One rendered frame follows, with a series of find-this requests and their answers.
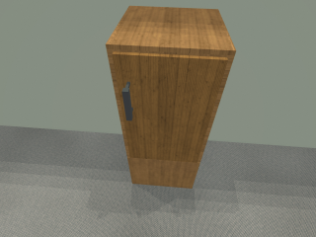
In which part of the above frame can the handle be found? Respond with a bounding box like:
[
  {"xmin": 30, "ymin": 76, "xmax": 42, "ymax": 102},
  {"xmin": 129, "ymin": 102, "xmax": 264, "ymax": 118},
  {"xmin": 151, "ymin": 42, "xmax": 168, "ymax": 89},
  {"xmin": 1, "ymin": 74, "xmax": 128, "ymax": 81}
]
[{"xmin": 121, "ymin": 81, "xmax": 133, "ymax": 121}]

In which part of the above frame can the cupboard door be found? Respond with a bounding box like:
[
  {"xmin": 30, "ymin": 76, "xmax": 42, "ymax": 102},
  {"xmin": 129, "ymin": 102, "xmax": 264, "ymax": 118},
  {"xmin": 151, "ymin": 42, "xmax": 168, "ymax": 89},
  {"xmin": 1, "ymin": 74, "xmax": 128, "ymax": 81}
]
[{"xmin": 112, "ymin": 51, "xmax": 228, "ymax": 163}]

